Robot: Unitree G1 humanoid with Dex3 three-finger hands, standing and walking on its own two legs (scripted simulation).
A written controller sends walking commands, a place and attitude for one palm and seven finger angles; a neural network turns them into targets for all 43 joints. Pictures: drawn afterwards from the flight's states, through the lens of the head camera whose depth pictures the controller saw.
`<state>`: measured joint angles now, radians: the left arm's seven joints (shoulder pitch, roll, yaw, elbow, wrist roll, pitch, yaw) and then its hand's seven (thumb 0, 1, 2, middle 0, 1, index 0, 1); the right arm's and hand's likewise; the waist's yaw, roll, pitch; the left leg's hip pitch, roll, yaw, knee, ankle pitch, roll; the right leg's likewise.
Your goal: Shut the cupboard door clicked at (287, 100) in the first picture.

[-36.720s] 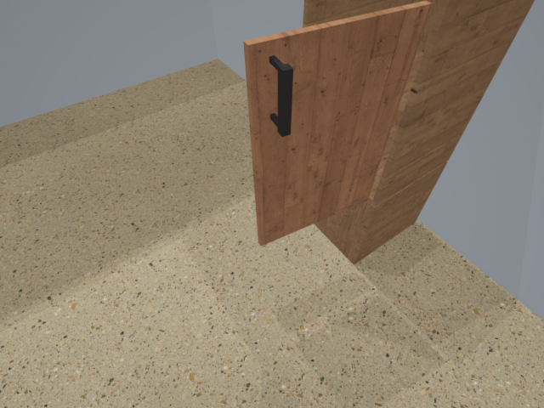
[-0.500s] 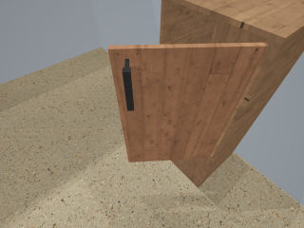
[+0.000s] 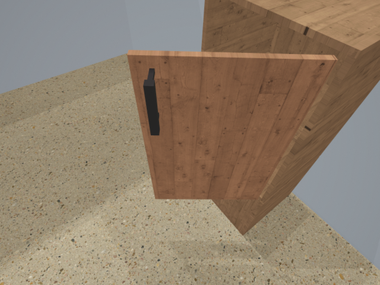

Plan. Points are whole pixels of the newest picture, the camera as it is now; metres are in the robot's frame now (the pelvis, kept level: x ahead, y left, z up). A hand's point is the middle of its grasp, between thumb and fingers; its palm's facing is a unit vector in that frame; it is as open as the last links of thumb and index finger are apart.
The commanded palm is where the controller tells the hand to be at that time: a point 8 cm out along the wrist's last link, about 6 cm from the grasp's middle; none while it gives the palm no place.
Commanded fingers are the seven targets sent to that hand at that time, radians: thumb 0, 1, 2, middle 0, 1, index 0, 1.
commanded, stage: shuffle to correct the standing spot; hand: left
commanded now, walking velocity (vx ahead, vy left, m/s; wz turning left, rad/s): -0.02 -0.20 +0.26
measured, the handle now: (153, 103) +0.43 +0.11 +0.16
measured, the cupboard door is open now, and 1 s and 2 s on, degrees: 53 53 53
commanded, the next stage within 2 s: come to a stop and stand still in 0.68 s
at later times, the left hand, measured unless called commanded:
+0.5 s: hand out of the picture -0.01 +0.12 -0.19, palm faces +0.13 -0.98 -0.18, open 7.3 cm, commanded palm none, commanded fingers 0.00 0.90 0.90 -0.20 -0.30 -0.20 -0.30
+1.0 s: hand out of the picture +0.01 +0.05 -0.18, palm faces +0.15 -0.98 -0.14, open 7.3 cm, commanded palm none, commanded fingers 0.00 0.90 0.90 -0.20 -0.30 -0.20 -0.30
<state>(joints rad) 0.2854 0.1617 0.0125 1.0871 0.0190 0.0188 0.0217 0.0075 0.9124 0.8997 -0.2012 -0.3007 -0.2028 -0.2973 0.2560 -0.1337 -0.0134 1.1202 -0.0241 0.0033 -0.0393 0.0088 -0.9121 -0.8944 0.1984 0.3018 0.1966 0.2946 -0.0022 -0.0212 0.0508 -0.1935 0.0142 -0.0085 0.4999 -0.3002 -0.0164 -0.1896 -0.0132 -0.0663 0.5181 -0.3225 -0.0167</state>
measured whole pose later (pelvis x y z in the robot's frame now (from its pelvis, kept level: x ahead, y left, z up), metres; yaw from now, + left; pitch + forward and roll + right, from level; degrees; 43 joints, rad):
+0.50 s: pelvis -0.01 -0.06 -0.02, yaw +4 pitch +2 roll -1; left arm 0.29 0.15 0.06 0.98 0.03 0.04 -0.01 0.01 0.91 0.90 -0.20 -0.30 -0.20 -0.30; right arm 0.24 -0.14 -0.05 1.07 -0.04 0.02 -0.06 0.01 -0.91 -0.89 0.20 0.30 0.20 0.29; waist 0.01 0.01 0.06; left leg -0.35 0.12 -0.03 0.68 -0.36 -0.07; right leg -0.28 0.02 -0.10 0.62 -0.36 -0.04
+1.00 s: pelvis -0.01 -0.13 +0.01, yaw +5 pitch +0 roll -2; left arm 0.23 0.18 0.06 0.98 0.02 0.06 0.00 0.01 0.93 0.90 -0.20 -0.30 -0.20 -0.30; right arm 0.25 -0.14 -0.02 1.04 -0.04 0.00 -0.05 0.01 -0.93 -0.89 0.20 0.30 0.20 0.29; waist 0.01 -0.03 0.08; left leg -0.20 0.06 0.11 0.49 -0.29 0.03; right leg -0.42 -0.04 0.03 0.97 -0.39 0.02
